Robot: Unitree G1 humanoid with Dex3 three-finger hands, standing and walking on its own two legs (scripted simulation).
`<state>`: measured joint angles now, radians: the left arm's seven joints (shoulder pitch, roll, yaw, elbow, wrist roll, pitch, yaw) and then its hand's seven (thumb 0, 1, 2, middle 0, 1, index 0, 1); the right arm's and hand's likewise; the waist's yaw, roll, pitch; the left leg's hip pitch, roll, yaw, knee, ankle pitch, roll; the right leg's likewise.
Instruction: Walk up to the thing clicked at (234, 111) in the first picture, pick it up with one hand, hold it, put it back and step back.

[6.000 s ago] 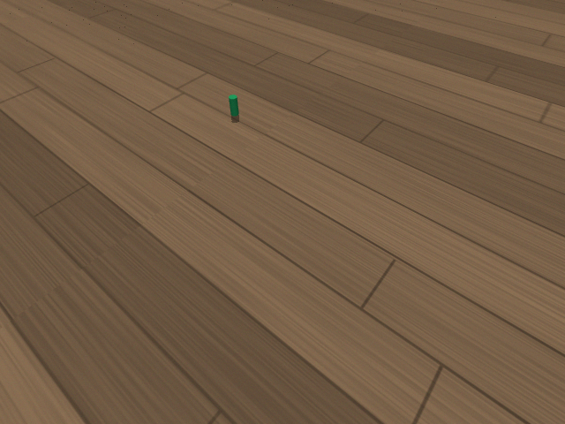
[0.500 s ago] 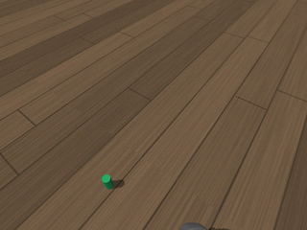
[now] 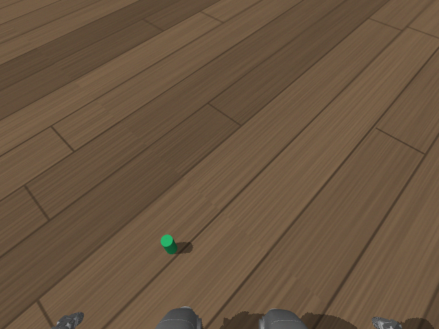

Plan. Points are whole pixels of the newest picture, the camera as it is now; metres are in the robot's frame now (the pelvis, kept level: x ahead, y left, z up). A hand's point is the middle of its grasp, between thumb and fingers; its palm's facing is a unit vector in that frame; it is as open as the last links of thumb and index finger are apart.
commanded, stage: walk up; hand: left
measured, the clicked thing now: (169, 244) +0.44 +0.26 -0.69
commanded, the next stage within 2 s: stand in 1.34 s
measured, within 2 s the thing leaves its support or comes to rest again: neither
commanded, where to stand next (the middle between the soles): +0.07 +0.01 m, yaw +1 degrees
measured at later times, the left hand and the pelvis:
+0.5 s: hand out of the picture +0.09 +0.29 -0.13, palm faces +0.00 -0.91 -0.40, open 7.4 cm; pelvis +0.00 +0.02 +0.02, yaw +0 degrees
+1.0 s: hand out of the picture +0.09 +0.27 -0.13, palm faces +0.02 -0.93 -0.36, open 7.4 cm; pelvis +0.01 +0.01 +0.03, yaw +1 degrees
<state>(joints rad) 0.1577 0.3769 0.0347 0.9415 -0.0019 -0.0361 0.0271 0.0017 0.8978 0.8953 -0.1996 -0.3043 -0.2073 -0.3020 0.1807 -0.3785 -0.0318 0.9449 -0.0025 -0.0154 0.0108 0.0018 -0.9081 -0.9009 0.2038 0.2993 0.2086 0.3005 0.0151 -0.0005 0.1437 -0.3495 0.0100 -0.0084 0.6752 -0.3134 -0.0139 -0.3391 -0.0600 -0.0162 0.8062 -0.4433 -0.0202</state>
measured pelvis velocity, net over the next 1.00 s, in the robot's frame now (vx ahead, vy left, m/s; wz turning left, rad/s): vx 0.01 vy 0.01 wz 0.02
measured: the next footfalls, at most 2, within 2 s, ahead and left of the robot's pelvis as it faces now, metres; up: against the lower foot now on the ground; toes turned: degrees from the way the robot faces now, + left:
none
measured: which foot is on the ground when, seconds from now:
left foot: down 0.00-1.00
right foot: down 0.00-1.00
